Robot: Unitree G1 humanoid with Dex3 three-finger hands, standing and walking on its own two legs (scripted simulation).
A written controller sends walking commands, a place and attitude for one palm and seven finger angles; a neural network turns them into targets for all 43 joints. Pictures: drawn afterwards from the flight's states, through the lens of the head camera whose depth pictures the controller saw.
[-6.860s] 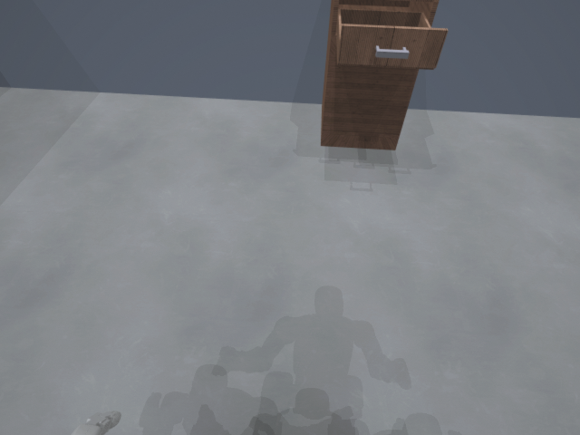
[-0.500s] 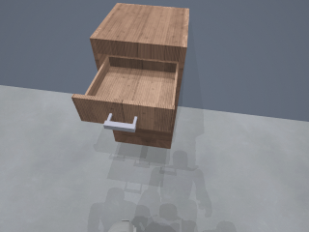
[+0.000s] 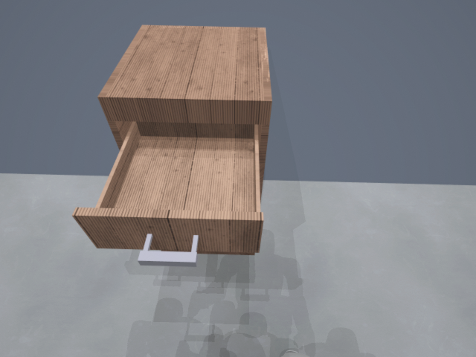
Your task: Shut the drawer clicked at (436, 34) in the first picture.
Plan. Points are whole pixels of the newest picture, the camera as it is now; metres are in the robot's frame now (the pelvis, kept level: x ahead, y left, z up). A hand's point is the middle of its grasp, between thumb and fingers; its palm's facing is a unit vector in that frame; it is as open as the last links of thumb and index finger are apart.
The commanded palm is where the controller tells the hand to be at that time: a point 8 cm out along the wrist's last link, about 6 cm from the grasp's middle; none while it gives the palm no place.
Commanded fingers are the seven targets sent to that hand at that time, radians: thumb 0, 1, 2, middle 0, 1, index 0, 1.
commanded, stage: come to a stop and stand still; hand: left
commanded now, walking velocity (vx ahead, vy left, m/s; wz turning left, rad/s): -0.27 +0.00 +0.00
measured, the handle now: (170, 249) +0.34 +0.16 -0.08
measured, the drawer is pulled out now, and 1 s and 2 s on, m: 0.30 0.30 0.30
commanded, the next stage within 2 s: look again from close up in 1.30 s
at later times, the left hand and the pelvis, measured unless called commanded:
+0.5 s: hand out of the picture +0.03 +0.21 -0.18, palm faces +0.08 -0.97 -0.25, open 7.3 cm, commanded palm none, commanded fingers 0.00 0.90 0.90 -0.20 -0.30 -0.20 -0.30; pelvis -0.03 +0.01 -0.01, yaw +1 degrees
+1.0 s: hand out of the picture -0.06 +0.13 -0.17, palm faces +0.06 -0.98 -0.20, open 7.3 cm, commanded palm none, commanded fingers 0.00 0.90 0.90 -0.20 -0.30 -0.20 -0.30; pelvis -0.03 -0.03 +0.00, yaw +1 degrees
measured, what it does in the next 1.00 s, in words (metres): steps on the spot: right foot, then left foot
